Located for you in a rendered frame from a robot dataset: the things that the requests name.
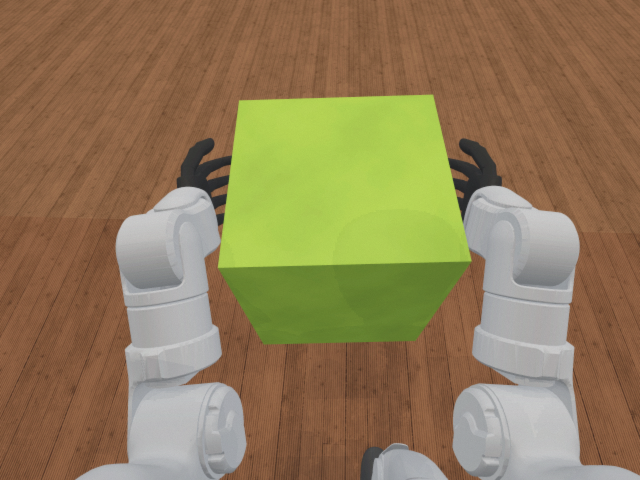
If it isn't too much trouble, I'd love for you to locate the right robot foot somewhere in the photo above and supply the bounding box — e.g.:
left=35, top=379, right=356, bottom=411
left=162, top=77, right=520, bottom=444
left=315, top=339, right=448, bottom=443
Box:
left=360, top=447, right=383, bottom=480

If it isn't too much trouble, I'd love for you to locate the robot left upper arm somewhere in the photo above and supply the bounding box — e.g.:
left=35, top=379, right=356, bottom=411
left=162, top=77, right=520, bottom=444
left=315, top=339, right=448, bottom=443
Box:
left=75, top=382, right=246, bottom=480

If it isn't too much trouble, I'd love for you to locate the robot right hand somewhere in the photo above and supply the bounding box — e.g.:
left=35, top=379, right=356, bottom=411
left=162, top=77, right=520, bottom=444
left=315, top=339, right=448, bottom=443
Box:
left=448, top=138, right=502, bottom=222

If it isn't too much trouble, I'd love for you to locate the robot right upper arm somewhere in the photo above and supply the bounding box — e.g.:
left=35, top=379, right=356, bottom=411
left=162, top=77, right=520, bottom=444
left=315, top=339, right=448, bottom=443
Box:
left=452, top=383, right=640, bottom=480

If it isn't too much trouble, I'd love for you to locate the right robot shin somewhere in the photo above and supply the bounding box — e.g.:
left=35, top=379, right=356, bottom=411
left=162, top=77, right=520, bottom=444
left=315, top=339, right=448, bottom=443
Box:
left=371, top=443, right=409, bottom=480

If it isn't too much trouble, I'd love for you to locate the left robot forearm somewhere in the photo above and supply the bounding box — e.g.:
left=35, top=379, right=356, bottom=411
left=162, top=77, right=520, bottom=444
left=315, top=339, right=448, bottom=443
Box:
left=116, top=187, right=222, bottom=460

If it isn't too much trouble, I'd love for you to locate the carton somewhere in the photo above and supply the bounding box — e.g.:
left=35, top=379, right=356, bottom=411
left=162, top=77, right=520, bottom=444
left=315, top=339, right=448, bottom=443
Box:
left=218, top=95, right=472, bottom=344

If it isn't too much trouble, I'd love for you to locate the robot left hand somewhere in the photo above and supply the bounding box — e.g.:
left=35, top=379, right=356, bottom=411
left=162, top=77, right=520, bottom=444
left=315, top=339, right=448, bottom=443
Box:
left=177, top=138, right=232, bottom=226

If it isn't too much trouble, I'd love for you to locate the right robot forearm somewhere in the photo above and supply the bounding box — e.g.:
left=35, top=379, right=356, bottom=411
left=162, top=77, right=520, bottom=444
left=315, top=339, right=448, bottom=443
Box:
left=463, top=186, right=580, bottom=458

